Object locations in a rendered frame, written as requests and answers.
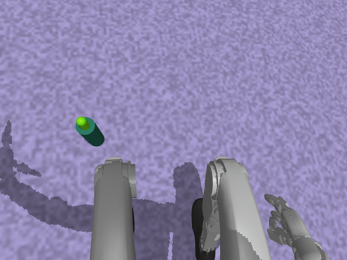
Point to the bottle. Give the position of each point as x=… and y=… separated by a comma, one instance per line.
x=88, y=129

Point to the right robot foot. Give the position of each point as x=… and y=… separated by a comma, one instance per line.
x=197, y=223

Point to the right robot hand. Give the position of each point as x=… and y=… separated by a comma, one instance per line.
x=290, y=220

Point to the right robot arm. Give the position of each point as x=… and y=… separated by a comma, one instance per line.
x=308, y=249

